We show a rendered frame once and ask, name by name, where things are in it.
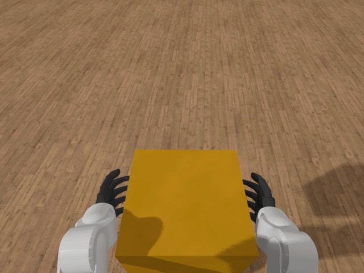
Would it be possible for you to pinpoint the left robot hand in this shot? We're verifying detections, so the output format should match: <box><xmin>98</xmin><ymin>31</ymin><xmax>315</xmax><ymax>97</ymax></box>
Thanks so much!
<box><xmin>96</xmin><ymin>169</ymin><xmax>130</xmax><ymax>217</ymax></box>

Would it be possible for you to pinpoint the right robot forearm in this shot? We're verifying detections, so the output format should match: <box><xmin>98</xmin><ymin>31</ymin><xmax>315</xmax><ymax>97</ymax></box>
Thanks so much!
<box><xmin>255</xmin><ymin>206</ymin><xmax>319</xmax><ymax>273</ymax></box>

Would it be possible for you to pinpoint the left robot forearm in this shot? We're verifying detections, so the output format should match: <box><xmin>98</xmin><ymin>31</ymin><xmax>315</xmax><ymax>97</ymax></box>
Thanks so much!
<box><xmin>57</xmin><ymin>202</ymin><xmax>118</xmax><ymax>273</ymax></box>

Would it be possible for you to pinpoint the right robot hand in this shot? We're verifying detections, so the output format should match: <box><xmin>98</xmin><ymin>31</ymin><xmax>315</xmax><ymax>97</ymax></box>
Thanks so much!
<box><xmin>242</xmin><ymin>172</ymin><xmax>275</xmax><ymax>223</ymax></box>

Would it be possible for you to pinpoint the carton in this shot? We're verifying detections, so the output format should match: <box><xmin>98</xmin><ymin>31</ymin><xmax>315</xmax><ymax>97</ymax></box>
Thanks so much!
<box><xmin>115</xmin><ymin>150</ymin><xmax>259</xmax><ymax>273</ymax></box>

